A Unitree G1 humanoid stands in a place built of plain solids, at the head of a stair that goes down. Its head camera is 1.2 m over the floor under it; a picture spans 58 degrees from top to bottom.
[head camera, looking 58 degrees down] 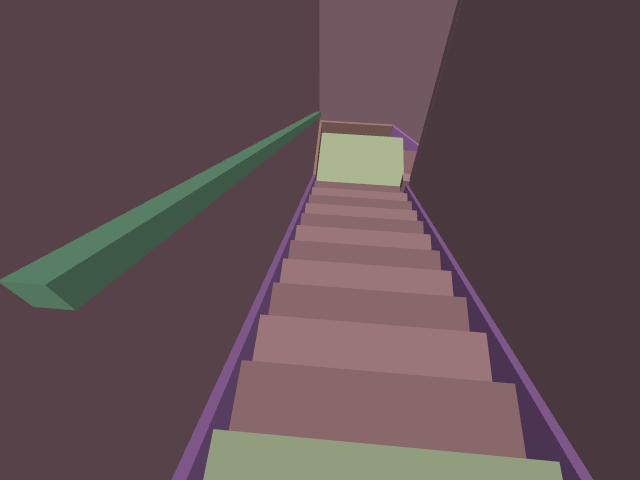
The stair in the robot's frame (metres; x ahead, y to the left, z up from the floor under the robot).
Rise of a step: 0.19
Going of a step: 0.24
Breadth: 0.87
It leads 5 degrees to the right of straight ahead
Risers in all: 12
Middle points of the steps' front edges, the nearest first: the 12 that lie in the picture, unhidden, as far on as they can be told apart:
0.14 -0.16 0.00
0.38 -0.18 -0.19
0.61 -0.20 -0.39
0.85 -0.22 -0.58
1.08 -0.24 -0.77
1.32 -0.26 -0.96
1.55 -0.28 -1.16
1.79 -0.30 -1.35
2.02 -0.32 -1.54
2.25 -0.34 -1.73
2.49 -0.36 -1.92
2.73 -0.37 -2.12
